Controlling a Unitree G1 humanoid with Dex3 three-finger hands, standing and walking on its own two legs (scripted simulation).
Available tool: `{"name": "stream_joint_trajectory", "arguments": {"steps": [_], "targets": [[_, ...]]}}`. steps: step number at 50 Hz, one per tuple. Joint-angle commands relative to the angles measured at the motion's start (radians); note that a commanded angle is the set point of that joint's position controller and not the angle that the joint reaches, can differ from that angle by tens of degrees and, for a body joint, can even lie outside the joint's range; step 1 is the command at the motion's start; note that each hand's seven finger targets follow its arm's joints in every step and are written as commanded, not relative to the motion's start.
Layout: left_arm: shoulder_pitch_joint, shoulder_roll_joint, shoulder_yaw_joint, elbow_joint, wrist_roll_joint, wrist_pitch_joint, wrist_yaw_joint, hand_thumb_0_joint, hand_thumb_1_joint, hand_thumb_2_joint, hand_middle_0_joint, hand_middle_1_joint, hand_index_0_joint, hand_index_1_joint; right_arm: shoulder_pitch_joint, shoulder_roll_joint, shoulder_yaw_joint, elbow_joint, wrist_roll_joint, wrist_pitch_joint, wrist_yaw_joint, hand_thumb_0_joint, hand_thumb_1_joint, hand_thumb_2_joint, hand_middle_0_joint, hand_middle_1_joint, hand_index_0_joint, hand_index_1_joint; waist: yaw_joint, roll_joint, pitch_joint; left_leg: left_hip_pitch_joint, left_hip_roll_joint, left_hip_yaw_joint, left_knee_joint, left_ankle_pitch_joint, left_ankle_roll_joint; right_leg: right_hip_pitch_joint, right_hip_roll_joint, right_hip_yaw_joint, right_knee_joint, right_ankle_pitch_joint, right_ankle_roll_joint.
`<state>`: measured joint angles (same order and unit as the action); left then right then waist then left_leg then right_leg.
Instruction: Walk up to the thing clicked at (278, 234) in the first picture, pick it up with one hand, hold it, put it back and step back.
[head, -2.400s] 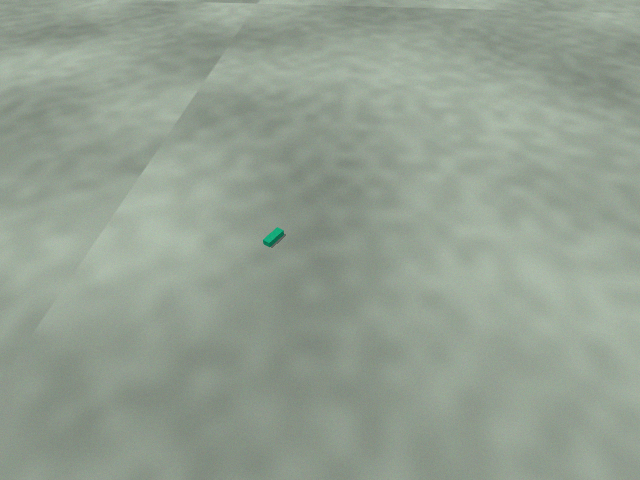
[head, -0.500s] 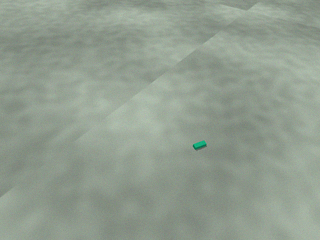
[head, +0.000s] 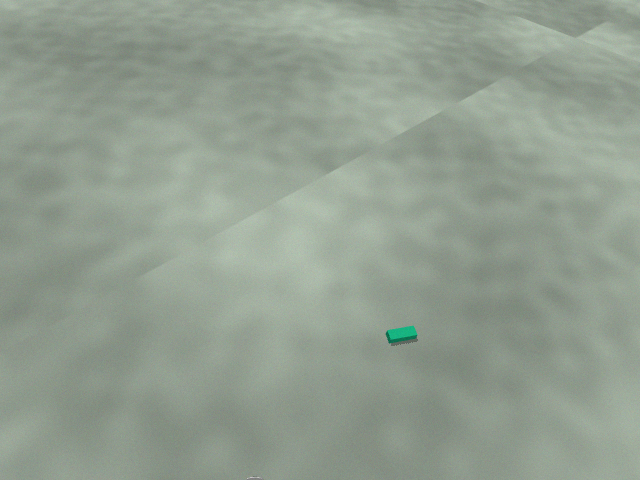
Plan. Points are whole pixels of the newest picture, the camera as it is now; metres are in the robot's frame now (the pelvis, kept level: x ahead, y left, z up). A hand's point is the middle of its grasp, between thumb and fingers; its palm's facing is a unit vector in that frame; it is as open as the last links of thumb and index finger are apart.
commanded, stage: walk up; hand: left
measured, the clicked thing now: (401, 334) +0.75 -0.26 -0.73
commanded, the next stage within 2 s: none
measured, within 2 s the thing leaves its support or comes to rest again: neither
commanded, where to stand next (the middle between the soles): +0.46 -0.59 m, yaw +18 degrees
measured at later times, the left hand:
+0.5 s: hand out of the picture +0.11 +0.06 -0.12, palm faces +0.16 -0.91 -0.38, open 7.4 cm
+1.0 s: hand (401, 412) +0.29 -0.09 -0.14, palm faces +0.12 -0.91 -0.38, open 7.4 cm
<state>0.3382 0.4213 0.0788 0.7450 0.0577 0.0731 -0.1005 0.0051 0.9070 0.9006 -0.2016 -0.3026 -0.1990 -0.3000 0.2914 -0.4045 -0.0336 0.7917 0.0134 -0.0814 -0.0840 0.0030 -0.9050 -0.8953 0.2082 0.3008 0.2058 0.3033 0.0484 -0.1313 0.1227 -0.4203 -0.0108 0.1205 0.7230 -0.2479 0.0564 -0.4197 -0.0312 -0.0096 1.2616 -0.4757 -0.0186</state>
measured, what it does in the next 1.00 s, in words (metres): steps to the right: right foot, then left foot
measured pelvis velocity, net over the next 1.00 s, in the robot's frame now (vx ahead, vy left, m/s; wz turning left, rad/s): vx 0.23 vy -0.42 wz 0.20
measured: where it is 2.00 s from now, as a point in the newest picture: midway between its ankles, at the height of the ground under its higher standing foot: (554, 464)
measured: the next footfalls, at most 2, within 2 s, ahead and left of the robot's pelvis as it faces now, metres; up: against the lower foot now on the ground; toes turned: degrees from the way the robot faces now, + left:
right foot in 0.28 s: +0.17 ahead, -0.31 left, +0.00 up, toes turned +1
left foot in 0.64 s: +0.29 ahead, -0.17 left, +0.00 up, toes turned +16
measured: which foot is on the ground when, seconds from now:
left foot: down 0.00-0.28, up 0.30-0.62, down 0.64-1.00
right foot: up 0.00-0.26, down 0.28-0.66, up 0.68-1.00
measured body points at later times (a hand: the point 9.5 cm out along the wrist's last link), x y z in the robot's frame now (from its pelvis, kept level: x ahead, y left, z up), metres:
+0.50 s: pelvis +0.13 -0.22 +0.02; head +0.15 -0.21 +0.47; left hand +0.10 +0.11 -0.09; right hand +0.26 -0.56 -0.08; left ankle +0.18 -0.11 -0.65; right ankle +0.13 -0.31 -0.70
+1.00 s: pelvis +0.23 -0.42 -0.01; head +0.25 -0.37 +0.44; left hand +0.28 -0.05 -0.11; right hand +0.34 -0.77 -0.07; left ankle +0.25 -0.18 -0.70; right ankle +0.30 -0.60 -0.69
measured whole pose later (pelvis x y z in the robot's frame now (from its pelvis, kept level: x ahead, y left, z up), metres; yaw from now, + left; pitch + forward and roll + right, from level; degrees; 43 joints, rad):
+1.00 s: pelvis +0.23 -0.42 -0.01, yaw +12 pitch -1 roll +1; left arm 0.25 0.53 0.15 0.70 0.06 0.10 -0.11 0.00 0.91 0.90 -0.20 -0.30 -0.20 -0.30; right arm 0.35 -0.48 -0.05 0.89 -0.04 -0.09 -0.08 0.00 -0.90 -0.90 0.21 0.30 0.21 0.30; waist -0.03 -0.12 0.06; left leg -0.48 0.17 -0.04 0.79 -0.33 -0.01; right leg -0.49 -0.14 0.08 0.95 -0.47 0.00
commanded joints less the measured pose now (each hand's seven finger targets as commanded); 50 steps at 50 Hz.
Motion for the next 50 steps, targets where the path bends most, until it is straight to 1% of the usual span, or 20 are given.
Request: {"name": "stream_joint_trajectory", "arguments": {"steps": [1, 9, 11, 13, 14, 15, 16, 17, 21, 27, 30, 31, 32, 33, 34, 35, 38, 42, 46, 50], "targets": [[0.055, 0.246, 0.106, -0.081, 0.002, -0.011, 0.000, 0.000, 0.900, 0.900, -0.200, -0.300, -0.200, -0.300, 0.039, -0.345, -0.107, -0.032, -0.018, -0.038, -0.018, 0.000, -0.900, -0.900, 0.200, 0.300, 0.200, 0.300, 0.007, 0.197, -0.040, -0.076, 0.296, -0.441, -0.417, -0.362, 0.150, -0.097, -0.123, 0.104, -0.057, 0.026, 0.010], [-0.018, 0.214, 0.113, -0.101, 0.005, -0.005, -0.022, 0.000, 0.900, 0.900, -0.200, -0.300, -0.200, -0.300, 0.070, -0.431, -0.135, 0.000, -0.046, -0.044, 0.003, 0.000, -0.900, -0.900, 0.200, 0.300, 0.200, 0.300, -0.028, 0.345, -0.098, -0.023, 0.254, -0.398, -0.339, -0.449, 0.148, -0.107, -0.094, 0.012, -0.324, 0.046, 0.020], [0.021, 0.224, 0.123, -0.084, 0.000, -0.005, -0.019, 0.000, 0.900, 0.900, -0.200, -0.300, -0.200, -0.300, 0.014, -0.436, -0.134, -0.003, -0.048, -0.033, -0.001, 0.000, -0.900, -0.900, 0.200, 0.300, 0.200, 0.300, 0.008, 0.346, -0.120, -0.106, 0.249, -0.367, -0.302, -0.433, 0.127, 0.015, -0.079, -0.020, -0.383, 0.042, 0.011], [0.200, 0.232, 0.140, -0.012, -0.002, -0.013, -0.009, 0.000, 0.900, 0.900, -0.200, -0.300, -0.200, -0.300, -0.085, -0.377, -0.112, -0.013, -0.056, -0.014, -0.008, 0.000, -0.900, -0.900, 0.200, 0.300, 0.200, 0.300, 0.132, 0.189, -0.153, -0.266, 0.145, -0.213, -0.041, -0.437, 0.069, 0.283, -0.013, -0.082, -0.598, 0.098, 0.012], [0.313, 0.303, 0.162, 0.022, 0.020, -0.025, 0.008, 0.000, 0.900, 0.900, -0.200, -0.300, -0.200, -0.300, -0.080, -0.259, -0.079, -0.018, -0.048, -0.004, -0.015, 0.000, -0.900, -0.900, 0.200, 0.300, 0.200, 0.300, 0.208, -0.133, -0.139, -0.427, -0.003, -0.078, 0.359, -0.408, 0.010, 0.373, -0.097, 0.109, -0.821, -0.101, -0.008], [0.243, 0.359, 0.159, -0.023, 0.025, -0.038, 0.019, 0.000, 0.900, 0.900, -0.200, -0.300, -0.200, -0.300, -0.048, -0.194, -0.054, -0.021, -0.033, 0.002, -0.027, 0.000, -0.900, -0.900, 0.200, 0.300, 0.200, 0.300, 0.175, -0.243, -0.060, -0.574, -0.072, -0.126, 0.589, -0.407, -0.023, 0.272, -0.271, 0.472, -0.997, -0.286, -0.041], [0.030, 0.402, 0.157, -0.086, 0.013, -0.045, 0.028, 0.000, 0.900, 0.900, -0.200, -0.300, -0.200, -0.300, 0.021, -0.242, -0.076, -0.006, -0.030, 0.004, -0.043, 0.000, -0.900, -0.900, 0.200, 0.300, 0.200, 0.300, 0.050, -0.171, -0.035, -0.532, -0.009, -0.189, 0.623, -0.304, -0.025, 0.221, -0.342, 0.613, -1.119, -0.387, -0.109], [-0.054, 0.408, 0.159, -0.109, -0.009, -0.051, 0.034, 0.000, 0.900, 0.900, -0.200, -0.300, -0.200, -0.300, 0.029, -0.298, -0.085, 0.022, -0.028, -0.001, -0.041, 0.000, -0.900, -0.900, 0.200, 0.300, 0.200, 0.300, 0.008, -0.121, -0.006, -0.489, 0.054, -0.185, 0.597, -0.254, -0.014, 0.178, -0.358, 0.629, -1.124, -0.405, -0.135], [-0.053, 0.270, 0.114, -0.066, -0.006, -0.068, 0.041, 0.000, 0.900, 0.900, -0.200, -0.300, -0.200, -0.300, 0.088, -0.284, -0.071, 0.116, -0.004, -0.021, -0.014, 0.000, -0.900, -0.900, 0.200, 0.300, 0.200, 0.300, -0.012, -0.068, 0.029, -0.315, 0.065, -0.135, 0.375, -0.166, -0.014, 0.157, -0.204, 0.205, -0.872, 0.182, -0.150], [-0.028, 0.202, 0.077, -0.113, 0.006, -0.064, 0.043, 0.000, 0.900, 0.900, -0.200, -0.300, -0.200, -0.300, 0.097, -0.231, -0.054, 0.088, -0.002, -0.024, -0.001, 0.000, -0.900, -0.900, 0.200, 0.300, 0.200, 0.300, 0.010, -0.045, -0.068, -0.110, 0.017, -0.025, 0.068, -0.045, 0.003, 0.227, -0.206, 0.093, -0.784, 0.597, -0.166], [-0.086, 0.194, 0.069, -0.165, -0.001, -0.051, 0.042, 0.000, 0.900, 0.900, -0.200, -0.300, -0.200, -0.300, 0.277, -0.231, -0.069, 0.121, -0.003, -0.022, -0.016, 0.000, -0.900, -0.900, 0.200, 0.300, 0.200, 0.300, -0.088, 0.069, -0.186, 0.273, -0.008, -0.006, -0.153, 0.209, 0.016, 0.103, -0.137, -0.015, -0.521, 0.641, -0.086], [-0.050, 0.155, 0.054, -0.179, -0.005, -0.053, 0.047, 0.000, 0.900, 0.900, -0.200, -0.300, -0.200, -0.300, 0.342, -0.281, -0.089, 0.128, -0.012, -0.020, -0.031, 0.000, -0.900, -0.900, 0.200, 0.300, 0.200, 0.300, -0.122, 0.179, -0.233, 0.436, 0.065, -0.107, -0.206, 0.251, 0.053, -0.007, -0.095, -0.041, -0.343, 0.539, -0.032], [0.004, 0.114, 0.047, -0.181, -0.005, -0.050, 0.049, 0.000, 0.900, 0.900, -0.200, -0.300, -0.200, -0.300, 0.356, -0.344, -0.113, 0.108, -0.027, -0.017, -0.043, 0.000, -0.900, -0.900, 0.200, 0.300, 0.200, 0.300, -0.128, 0.316, -0.266, 0.593, 0.276, -0.485, -0.229, 0.196, 0.154, -0.253, -0.017, -0.019, -0.173, 0.072, 0.016], [0.050, 0.167, 0.062, -0.168, -0.001, -0.028, 0.047, 0.000, 0.900, 0.900, -0.200, -0.300, -0.200, -0.300, 0.302, -0.390, -0.128, 0.056, -0.027, -0.013, -0.057, 0.000, -0.900, -0.900, 0.200, 0.300, 0.200, 0.300, -0.092, 0.233, -0.298, 0.537, 0.482, -0.799, -0.309, -0.018, 0.238, -0.305, -0.002, 0.079, -0.019, -0.105, 0.053], [0.070, 0.260, 0.082, -0.154, 0.006, -0.008, 0.052, 0.000, 0.900, 0.900, -0.200, -0.300, -0.200, -0.300, 0.221, -0.423, -0.138, 0.026, 0.004, -0.010, -0.065, 0.000, -0.900, -0.900, 0.200, 0.300, 0.200, 0.300, -0.086, 0.140, -0.277, 0.453, 0.580, -0.874, -0.367, -0.103, 0.311, -0.315, -0.035, 0.139, 0.120, -0.110, 0.067], [0.061, 0.285, 0.089, -0.141, 0.004, -0.002, 0.054, 0.000, 0.900, 0.900, -0.200, -0.300, -0.200, -0.300, 0.135, -0.418, -0.137, 0.010, 0.009, -0.011, -0.071, 0.000, -0.900, -0.900, 0.200, 0.300, 0.200, 0.300, -0.059, 0.109, -0.245, 0.371, 0.586, -0.856, -0.385, -0.095, 0.313, -0.308, -0.060, 0.170, 0.190, -0.094, 0.062], [-0.014, 0.246, 0.106, -0.120, 0.005, -0.001, 0.043, 0.000, 0.900, 0.900, -0.200, -0.300, -0.200, -0.300, 0.099, -0.325, -0.099, 0.023, -0.022, -0.024, -0.059, 0.000, -0.900, -0.900, 0.200, 0.300, 0.200, 0.300, -0.049, 0.076, -0.111, 0.071, 0.359, -0.468, -0.310, 0.003, 0.194, -0.179, -0.078, 0.174, 0.064, -0.004, 0.029], [0.018, 0.197, 0.097, -0.111, -0.002, 0.007, 0.015, 0.000, 0.900, 0.900, -0.200, -0.300, -0.200, -0.300, 0.054, -0.374, -0.108, 0.036, -0.040, -0.036, -0.038, 0.000, -0.900, -0.900, 0.200, 0.300, 0.200, 0.300, -0.025, 0.239, -0.078, -0.001, 0.271, -0.325, -0.279, -0.147, 0.169, -0.163, -0.094, 0.112, -0.119, 0.030, 0.020], [-0.030, 0.205, 0.106, -0.110, -0.002, 0.014, -0.002, 0.000, 0.900, 0.900, -0.200, -0.300, -0.200, -0.300, 0.065, -0.448, -0.133, 0.045, -0.059, -0.034, -0.025, 0.000, -0.900, -0.900, 0.200, 0.300, 0.200, 0.300, -0.055, 0.354, -0.097, -0.047, 0.272, -0.357, -0.308, -0.407, 0.160, -0.129, -0.085, 0.044, -0.274, -0.014, 0.029], [0.189, 0.213, 0.132, -0.022, -0.004, 0.013, 0.004, 0.000, 0.900, 0.900, -0.200, -0.300, -0.200, -0.300, -0.097, -0.428, -0.122, 0.028, -0.069, -0.006, -0.022, 0.000, -0.900, -0.900, 0.200, 0.300, 0.200, 0.300, 0.105, 0.289, -0.159, -0.245, 0.212, -0.209, -0.136, -0.402, 0.070, 0.204, -0.020, -0.081, -0.535, 0.087, 0.008]]}}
